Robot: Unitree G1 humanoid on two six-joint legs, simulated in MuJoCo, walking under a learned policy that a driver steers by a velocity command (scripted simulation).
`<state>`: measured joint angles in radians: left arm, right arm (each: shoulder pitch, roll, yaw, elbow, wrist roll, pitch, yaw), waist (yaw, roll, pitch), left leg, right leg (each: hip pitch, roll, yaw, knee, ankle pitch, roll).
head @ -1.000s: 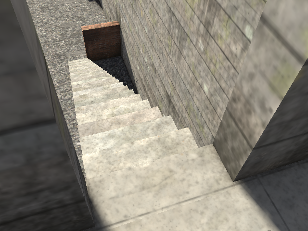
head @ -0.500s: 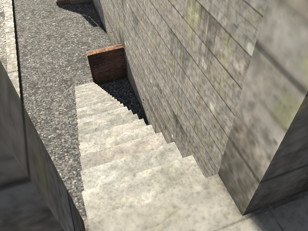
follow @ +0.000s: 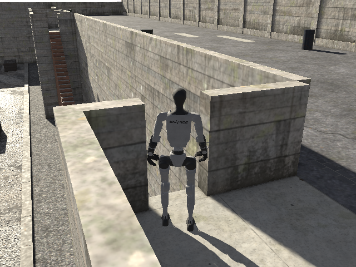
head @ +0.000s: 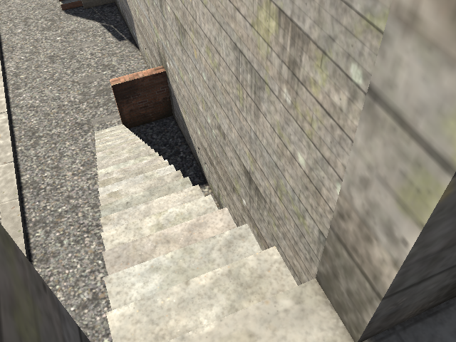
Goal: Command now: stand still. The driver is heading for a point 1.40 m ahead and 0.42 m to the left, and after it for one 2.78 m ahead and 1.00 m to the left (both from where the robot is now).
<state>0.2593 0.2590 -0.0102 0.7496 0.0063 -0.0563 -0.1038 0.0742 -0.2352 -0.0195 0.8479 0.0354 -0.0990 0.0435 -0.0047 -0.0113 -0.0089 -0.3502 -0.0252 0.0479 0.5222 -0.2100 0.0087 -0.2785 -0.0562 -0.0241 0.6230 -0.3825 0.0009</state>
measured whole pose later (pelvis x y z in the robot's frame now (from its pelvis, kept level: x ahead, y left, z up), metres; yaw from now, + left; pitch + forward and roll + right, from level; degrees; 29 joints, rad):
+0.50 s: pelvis -0.04 +0.00 -0.01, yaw +0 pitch -2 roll +0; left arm 0.15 0.28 0.06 0.73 -0.02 0.12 0.03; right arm 0.15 -0.31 -0.05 0.86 -0.01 0.09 -0.03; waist -0.01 0.00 0.14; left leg -0.37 0.02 0.06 0.60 -0.20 0.02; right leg -0.31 0.00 -0.03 0.78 -0.42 -0.02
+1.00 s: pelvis -0.08 -0.01 +0.02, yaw +1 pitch +2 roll +3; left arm 0.51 0.21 0.04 1.02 -0.01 -0.09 0.01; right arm 0.13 -0.27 -0.05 0.77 -0.04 0.06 0.02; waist 0.09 0.05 -0.05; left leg -0.77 0.07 0.01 0.99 0.00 -0.04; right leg 0.11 0.01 0.01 0.15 -0.30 -0.07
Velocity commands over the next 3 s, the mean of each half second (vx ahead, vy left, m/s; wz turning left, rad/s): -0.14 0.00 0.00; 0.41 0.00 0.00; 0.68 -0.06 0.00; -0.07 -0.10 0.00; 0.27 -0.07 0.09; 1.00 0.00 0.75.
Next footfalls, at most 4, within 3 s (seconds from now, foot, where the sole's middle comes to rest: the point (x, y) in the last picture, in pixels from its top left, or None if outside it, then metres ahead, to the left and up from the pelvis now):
0.68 right None -0.18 -0.09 -0.77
1.24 left None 0.21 0.13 -0.77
1.66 right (239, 333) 0.52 0.02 -0.77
1.86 left None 0.44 0.14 -0.77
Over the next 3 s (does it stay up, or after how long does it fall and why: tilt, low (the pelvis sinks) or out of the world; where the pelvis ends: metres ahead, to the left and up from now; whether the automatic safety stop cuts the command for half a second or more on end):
stays up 0.29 -0.02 0.01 its command is cut before an obstacle after 1.4 s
